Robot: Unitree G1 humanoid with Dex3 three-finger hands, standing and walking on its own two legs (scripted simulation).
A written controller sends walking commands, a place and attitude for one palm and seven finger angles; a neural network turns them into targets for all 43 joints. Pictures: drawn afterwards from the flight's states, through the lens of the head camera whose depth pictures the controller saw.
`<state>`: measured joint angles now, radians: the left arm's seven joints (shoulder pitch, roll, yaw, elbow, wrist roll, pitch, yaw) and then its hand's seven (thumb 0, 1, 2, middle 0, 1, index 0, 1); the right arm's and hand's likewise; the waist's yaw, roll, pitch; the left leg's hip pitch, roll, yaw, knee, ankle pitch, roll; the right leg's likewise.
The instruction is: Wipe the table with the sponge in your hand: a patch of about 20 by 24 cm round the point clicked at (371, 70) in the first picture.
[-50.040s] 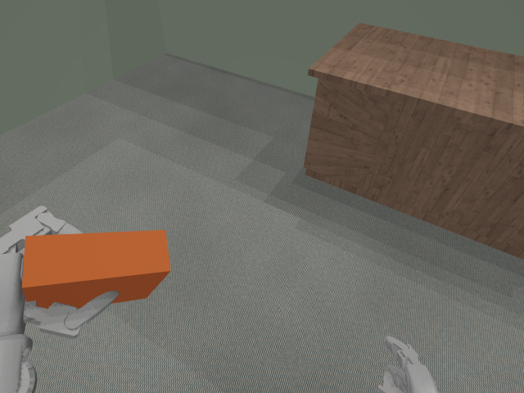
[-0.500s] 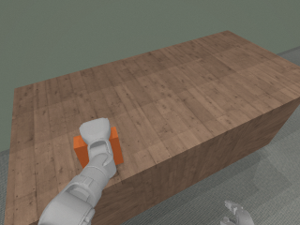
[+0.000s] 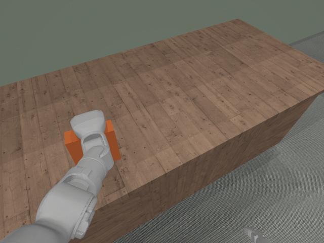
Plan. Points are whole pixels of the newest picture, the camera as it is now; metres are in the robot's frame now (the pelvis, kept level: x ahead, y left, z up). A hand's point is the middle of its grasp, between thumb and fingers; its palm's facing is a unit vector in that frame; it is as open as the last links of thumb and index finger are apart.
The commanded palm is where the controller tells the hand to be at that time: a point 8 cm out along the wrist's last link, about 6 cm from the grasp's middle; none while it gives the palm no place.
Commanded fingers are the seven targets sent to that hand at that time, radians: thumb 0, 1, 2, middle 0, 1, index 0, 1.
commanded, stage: wipe forward along the third lane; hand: left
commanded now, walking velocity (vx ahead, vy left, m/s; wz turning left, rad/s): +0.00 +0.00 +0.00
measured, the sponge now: (96, 151) +0.39 +0.21 -0.05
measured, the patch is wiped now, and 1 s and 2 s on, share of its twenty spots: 0.90 1.00 1.00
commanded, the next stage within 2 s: wipe back along the third lane in 0.44 s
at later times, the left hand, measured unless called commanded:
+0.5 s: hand (88, 123) +0.45 +0.24 +0.01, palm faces -0.10 +0.00 -0.99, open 9.2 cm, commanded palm +0.44 +0.23 +0.04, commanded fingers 0.00 0.10 1.30 -1.20 -1.60 -1.20 -1.60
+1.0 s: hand (88, 127) +0.44 +0.23 +0.01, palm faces -0.06 +0.00 -1.00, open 9.3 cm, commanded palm +0.40 +0.20 +0.04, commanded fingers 0.00 0.10 1.30 -1.20 -1.60 -1.20 -1.60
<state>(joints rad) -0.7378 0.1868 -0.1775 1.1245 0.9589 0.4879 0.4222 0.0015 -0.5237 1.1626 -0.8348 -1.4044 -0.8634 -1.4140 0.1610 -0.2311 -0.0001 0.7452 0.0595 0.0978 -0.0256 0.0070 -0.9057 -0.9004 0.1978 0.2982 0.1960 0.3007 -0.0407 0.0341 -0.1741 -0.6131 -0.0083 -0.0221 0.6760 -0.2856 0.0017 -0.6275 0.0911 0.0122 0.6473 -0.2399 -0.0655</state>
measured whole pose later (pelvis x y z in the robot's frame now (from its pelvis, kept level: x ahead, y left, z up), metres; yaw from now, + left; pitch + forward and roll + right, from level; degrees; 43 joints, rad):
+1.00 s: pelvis +0.03 +0.04 +0.00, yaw +0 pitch +15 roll -2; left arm -0.77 0.14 -0.27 1.15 0.93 0.54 0.48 -0.02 -0.45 1.14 -0.76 -1.48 -0.78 -1.51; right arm 0.18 -0.21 -0.02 0.76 0.05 0.11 0.05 0.01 -0.91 -0.90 0.20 0.30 0.20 0.30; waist -0.02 0.03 -0.20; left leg -0.61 -0.03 -0.01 0.68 -0.33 0.05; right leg -0.60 0.07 0.02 0.61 -0.27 -0.02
